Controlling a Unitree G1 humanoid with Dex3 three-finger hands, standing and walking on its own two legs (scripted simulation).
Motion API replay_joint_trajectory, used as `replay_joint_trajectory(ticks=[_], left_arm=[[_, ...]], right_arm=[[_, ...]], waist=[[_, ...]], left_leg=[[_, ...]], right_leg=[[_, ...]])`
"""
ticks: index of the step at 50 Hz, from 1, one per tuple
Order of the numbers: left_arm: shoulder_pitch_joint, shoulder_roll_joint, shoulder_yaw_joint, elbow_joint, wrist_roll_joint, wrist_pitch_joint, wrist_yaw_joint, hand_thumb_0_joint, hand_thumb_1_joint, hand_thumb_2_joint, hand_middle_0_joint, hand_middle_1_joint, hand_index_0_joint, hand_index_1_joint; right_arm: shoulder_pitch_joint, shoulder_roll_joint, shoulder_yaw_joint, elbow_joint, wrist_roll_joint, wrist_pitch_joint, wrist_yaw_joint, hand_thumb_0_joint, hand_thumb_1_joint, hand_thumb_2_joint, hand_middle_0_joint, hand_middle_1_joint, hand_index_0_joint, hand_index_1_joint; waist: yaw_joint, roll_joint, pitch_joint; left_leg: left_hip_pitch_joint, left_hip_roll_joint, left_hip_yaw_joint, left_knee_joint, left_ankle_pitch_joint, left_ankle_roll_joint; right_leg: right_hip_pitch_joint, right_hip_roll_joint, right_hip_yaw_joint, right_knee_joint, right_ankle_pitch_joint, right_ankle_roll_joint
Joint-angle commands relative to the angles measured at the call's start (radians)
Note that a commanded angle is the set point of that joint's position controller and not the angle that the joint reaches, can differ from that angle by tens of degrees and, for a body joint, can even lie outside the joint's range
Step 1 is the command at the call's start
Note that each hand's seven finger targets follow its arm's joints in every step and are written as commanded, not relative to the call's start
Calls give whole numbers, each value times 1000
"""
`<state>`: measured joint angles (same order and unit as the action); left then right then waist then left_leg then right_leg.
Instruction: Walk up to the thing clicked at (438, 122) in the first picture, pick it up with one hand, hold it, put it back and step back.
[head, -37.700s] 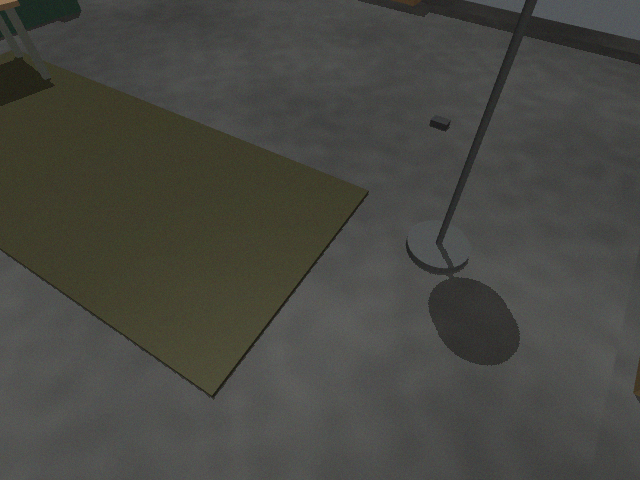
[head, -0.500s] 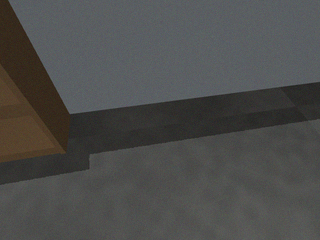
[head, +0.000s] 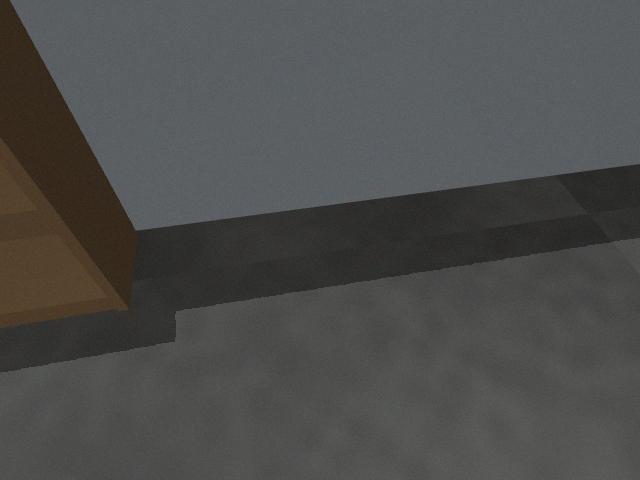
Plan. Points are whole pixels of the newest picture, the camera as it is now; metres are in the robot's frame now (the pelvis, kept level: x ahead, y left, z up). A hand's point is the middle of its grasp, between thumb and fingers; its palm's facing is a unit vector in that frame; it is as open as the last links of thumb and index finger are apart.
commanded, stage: stand
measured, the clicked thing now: out of the picture -0.54 -0.47 -0.76
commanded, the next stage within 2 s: walk up in 0.82 s
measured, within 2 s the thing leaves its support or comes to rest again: neither
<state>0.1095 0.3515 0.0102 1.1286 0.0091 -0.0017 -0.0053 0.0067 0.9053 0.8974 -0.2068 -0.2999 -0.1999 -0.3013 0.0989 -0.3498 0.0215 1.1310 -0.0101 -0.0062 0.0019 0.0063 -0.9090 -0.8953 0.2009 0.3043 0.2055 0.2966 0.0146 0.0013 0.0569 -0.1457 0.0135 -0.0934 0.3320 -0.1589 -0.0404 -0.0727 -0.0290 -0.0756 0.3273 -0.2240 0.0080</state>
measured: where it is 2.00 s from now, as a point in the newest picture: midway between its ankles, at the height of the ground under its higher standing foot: outside the picture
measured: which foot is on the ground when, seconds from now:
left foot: down 0.00-1.00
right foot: down 0.00-1.00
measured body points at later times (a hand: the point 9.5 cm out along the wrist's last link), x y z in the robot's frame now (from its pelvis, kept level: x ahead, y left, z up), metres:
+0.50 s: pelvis +0.00 +0.00 +0.00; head +0.02 +0.00 +0.45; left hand +0.06 +0.31 -0.13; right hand +0.07 -0.29 -0.14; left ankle +0.02 +0.15 -0.75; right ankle -0.03 -0.12 -0.75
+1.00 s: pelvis -0.01 +0.04 -0.01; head +0.04 +0.02 +0.44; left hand +0.08 +0.33 -0.13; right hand +0.08 -0.31 -0.12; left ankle +0.02 +0.16 -0.72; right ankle -0.03 -0.12 -0.75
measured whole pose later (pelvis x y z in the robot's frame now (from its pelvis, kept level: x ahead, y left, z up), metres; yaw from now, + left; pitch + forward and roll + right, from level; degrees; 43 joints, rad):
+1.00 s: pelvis -0.01 +0.04 -0.01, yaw -14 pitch -1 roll +0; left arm 0.25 0.35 0.06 0.94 0.05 0.02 0.00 0.01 0.90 0.90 -0.21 -0.30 -0.20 -0.30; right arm -0.01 -0.41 -0.07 0.94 -0.02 0.02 0.04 0.01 -0.91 -0.90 0.20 0.30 0.21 0.30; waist 0.05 0.02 0.14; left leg -0.32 -0.04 -0.07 0.71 -0.46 0.00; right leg -0.23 0.01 0.17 0.45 -0.22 0.03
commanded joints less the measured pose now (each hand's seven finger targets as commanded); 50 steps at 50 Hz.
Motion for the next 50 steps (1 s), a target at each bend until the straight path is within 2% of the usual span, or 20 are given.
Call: replay_joint_trajectory(ticks=[1,6,10,14,15,17,21,24,32,35,40,41,42,43,44,45,46,47,48,50], left_arm=[[-19,221,39,-56,-3,-23,13,0,900,900,-200,-300,-200,-300],[-27,216,40,-58,-3,-21,11,0,900,900,-200,-300,-200,-300],[-22,215,40,-57,-2,-19,7,0,900,900,-200,-300,-200,-300],[-15,219,40,-57,-1,-21,9,0,900,900,-200,-300,-200,-300],[-11,215,38,-57,-2,-21,8,0,900,900,-200,-300,-200,-300],[-16,214,39,-60,-1,-21,9,0,900,900,-200,-300,-200,-300],[-11,215,36,-60,-1,-21,10,0,900,900,-200,-300,-200,-300],[-14,220,36,-57,-3,-21,10,0,900,900,-200,-300,-200,-300],[-7,220,36,-60,-3,-23,11,0,900,900,-200,-300,-200,-300],[-8,220,35,-58,-3,-21,11,0,900,900,-200,-300,-200,-300],[-9,222,35,-60,-2,-23,10,0,900,900,-200,-300,-200,-300],[52,292,85,-158,16,-1,7,0,900,900,-200,-300,-200,-300],[80,313,98,-172,17,-4,11,0,900,900,-200,-300,-200,-300],[113,315,104,-185,22,-4,15,0,900,900,-200,-300,-200,-300],[106,348,124,-207,34,-9,19,0,900,900,-200,-300,-200,-300],[121,346,134,-243,39,-10,21,0,900,900,-200,-300,-200,-300],[78,340,134,-276,41,-10,23,0,900,900,-200,-300,-200,-300],[57,308,128,-301,42,-10,25,0,900,900,-200,-300,-200,-300],[47,298,126,-327,48,-10,26,0,900,900,-200,-300,-200,-300],[48,273,128,-372,50,-4,29,0,900,900,-200,-300,-200,-300]], right_arm=[[-32,-204,-40,-61,4,-14,-15,0,-900,-900,200,300,200,300],[-20,-214,-41,-59,3,-15,-15,0,-900,-900,200,300,200,300],[-21,-217,-42,-57,2,-20,-15,0,-900,-900,200,300,200,300],[-24,-213,-44,-61,2,-20,-16,0,-900,-900,200,300,200,300],[-22,-214,-43,-58,2,-20,-15,0,-900,-900,200,300,200,300],[-20,-219,-45,-60,2,-22,-16,0,-900,-900,200,300,200,300],[-21,-213,-45,-60,2,-21,-15,0,-900,-900,200,300,200,300],[-12,-215,-44,-56,2,-18,-15,0,-900,-900,200,300,200,300],[-18,-216,-44,-61,4,-22,-16,0,-900,-900,200,300,200,300],[-15,-212,-42,-61,3,-21,-16,0,-900,-900,200,300,200,300],[-12,-217,-44,-62,4,-20,-16,0,-900,-900,200,300,200,300],[-108,-333,-135,-154,-12,-11,-2,0,-900,-900,200,300,200,300],[-109,-283,-129,-181,-10,-2,2,0,-900,-900,200,300,200,300],[-128,-249,-125,-207,-12,4,7,0,-900,-900,200,300,200,300],[-102,-216,-120,-220,-8,9,13,0,-900,-900,200,300,200,300],[-88,-211,-123,-236,-9,14,17,0,-900,-900,200,300,200,300],[-75,-212,-133,-236,-5,17,24,0,-900,-900,200,300,200,300],[-71,-223,-142,-240,1,20,28,0,-900,-900,200,300,200,300],[-52,-221,-149,-251,3,21,31,0,-900,-900,200,300,200,300],[-10,-215,-161,-280,-4,25,36,0,-900,-900,200,300,200,300]], waist=[[-6,-9,-78],[-9,8,-65],[-7,33,-70],[-3,7,-88],[-4,13,-72],[-5,12,-98],[-4,4,-89],[-10,-3,-68],[-3,12,-98],[-6,6,-80],[-8,6,-91],[-19,51,-10],[-4,-7,-14],[14,-74,-3],[10,-164,-15],[6,-183,-32],[-17,-220,-43],[-25,-214,-61],[-36,-236,-78],[-45,-199,-110]], left_leg=[[7,89,-44,-17,203,44],[-6,92,-48,-36,158,47],[0,94,-51,-42,148,47],[14,98,-52,-32,194,50],[10,94,-52,-39,163,48],[24,100,-50,-28,200,51],[19,98,-49,-29,217,48],[4,91,-47,-41,151,47],[31,101,-43,-23,238,48],[22,99,-44,-34,223,46],[34,99,-37,-25,210,49],[63,22,125,178,35,49],[-37,-9,104,253,-30,50],[-147,-58,91,323,-260,45],[-282,-68,51,437,-380,32],[-311,-36,-9,461,-401,37],[-283,-4,-37,451,-398,40],[-253,-8,-38,443,-370,36],[-210,-9,-35,426,-329,39],[-79,-36,-18,342,-259,41]], right_leg=[[14,-114,90,-67,158,-22],[1,-111,94,-69,76,-25],[-5,-110,98,-67,60,-26],[6,-111,95,-60,106,-27],[-11,-108,97,-66,80,-25],[8,-112,97,-56,115,-28],[5,-108,91,-54,137,-26],[-11,-112,102,-68,80,-26],[15,-114,99,-46,174,-25],[2,-108,94,-50,144,-26],[7,-113,104,-54,150,-28],[-177,-137,310,7,346,-83],[-127,-175,379,32,423,-127],[-68,-221,477,15,463,-172],[22,-290,584,-1,514,-237],[41,-305,624,2,484,-263],[-1,-291,606,8,446,-263],[-24,-233,561,20,401,-239],[-64,-196,547,48,414,-214],[-177,-136,531,94,406,-175]])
